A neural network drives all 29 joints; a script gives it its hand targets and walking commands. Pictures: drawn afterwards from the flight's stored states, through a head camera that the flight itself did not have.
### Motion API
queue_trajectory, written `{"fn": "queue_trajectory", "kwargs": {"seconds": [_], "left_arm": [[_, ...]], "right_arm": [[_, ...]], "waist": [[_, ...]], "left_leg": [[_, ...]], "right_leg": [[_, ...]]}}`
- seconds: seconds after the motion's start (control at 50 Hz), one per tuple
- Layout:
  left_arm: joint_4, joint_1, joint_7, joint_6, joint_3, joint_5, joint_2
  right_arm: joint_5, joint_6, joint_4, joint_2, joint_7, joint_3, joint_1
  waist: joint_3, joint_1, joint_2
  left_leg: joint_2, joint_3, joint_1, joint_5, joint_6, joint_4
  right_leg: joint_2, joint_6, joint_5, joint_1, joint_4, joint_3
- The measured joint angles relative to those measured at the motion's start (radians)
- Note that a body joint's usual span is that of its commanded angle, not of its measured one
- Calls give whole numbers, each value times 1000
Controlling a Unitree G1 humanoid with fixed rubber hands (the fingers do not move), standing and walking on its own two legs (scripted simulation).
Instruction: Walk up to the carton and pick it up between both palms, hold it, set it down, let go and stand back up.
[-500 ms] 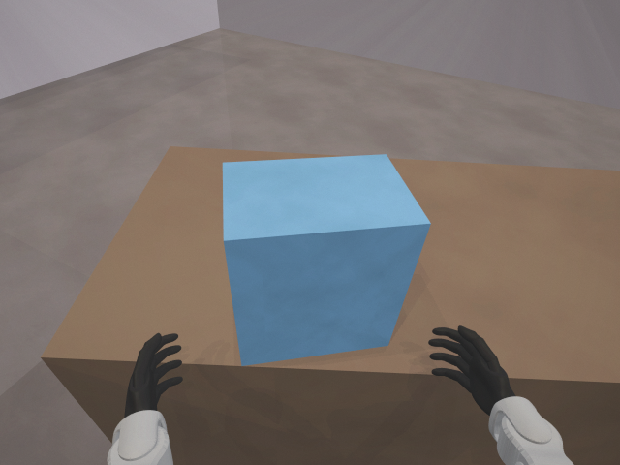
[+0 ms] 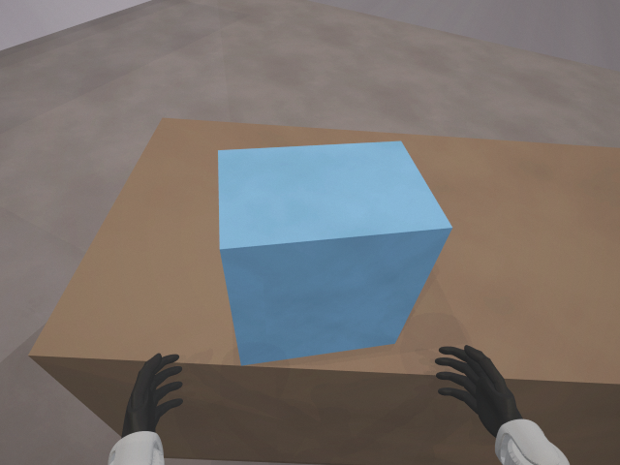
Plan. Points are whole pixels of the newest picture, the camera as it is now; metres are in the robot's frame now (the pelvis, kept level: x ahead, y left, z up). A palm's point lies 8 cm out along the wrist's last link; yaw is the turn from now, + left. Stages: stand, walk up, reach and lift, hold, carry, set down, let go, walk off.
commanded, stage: set down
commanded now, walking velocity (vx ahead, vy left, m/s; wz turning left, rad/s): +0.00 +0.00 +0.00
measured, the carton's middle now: (317, 258) +0.40 +0.01 +0.04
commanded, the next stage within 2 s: let go in 0.92 s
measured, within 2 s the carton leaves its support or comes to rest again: neither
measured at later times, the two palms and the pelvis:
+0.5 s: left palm (144, 442) +0.17 +0.21 -0.05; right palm (498, 418) +0.22 -0.24 -0.03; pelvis +0.02 +0.00 +0.00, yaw +0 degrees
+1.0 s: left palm (148, 444) +0.17 +0.21 -0.07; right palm (482, 439) +0.20 -0.22 -0.05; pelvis +0.01 +0.00 +0.00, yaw +0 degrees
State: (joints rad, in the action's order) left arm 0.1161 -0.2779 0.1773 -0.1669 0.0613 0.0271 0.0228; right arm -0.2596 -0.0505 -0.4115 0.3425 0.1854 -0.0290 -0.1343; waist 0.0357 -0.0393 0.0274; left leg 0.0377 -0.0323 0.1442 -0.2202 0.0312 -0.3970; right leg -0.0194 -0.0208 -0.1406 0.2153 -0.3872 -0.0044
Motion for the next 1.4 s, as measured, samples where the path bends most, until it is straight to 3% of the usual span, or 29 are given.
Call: {"fn": "queue_trajectory", "kwargs": {"seconds": [0.44,0.66,0.96,1.4], "left_arm": [[113,-46,-53,98,0,0,8],[205,-16,-70,101,0,0,30],[254,41,-101,64,0,0,53],[345,78,-134,63,0,0,88]], "right_arm": [[0,-129,-109,-2,-51,0,-24],[1,-123,-152,-50,-82,0,-26],[65,-84,-175,-96,-119,0,-26],[112,-146,-288,-120,-157,0,-26]], "waist": [[18,0,0],[18,0,5],[53,0,14],[72,0,15]], "left_leg": [[0,0,-26,-26,0,0],[0,0,-46,-25,0,0],[0,0,-50,-25,-1,0],[0,0,-50,-32,-1,0]], "right_leg": [[0,0,-25,-26,0,0],[0,0,-25,-47,0,0],[0,0,-26,-50,0,0],[0,0,-32,-50,0,0]]}}
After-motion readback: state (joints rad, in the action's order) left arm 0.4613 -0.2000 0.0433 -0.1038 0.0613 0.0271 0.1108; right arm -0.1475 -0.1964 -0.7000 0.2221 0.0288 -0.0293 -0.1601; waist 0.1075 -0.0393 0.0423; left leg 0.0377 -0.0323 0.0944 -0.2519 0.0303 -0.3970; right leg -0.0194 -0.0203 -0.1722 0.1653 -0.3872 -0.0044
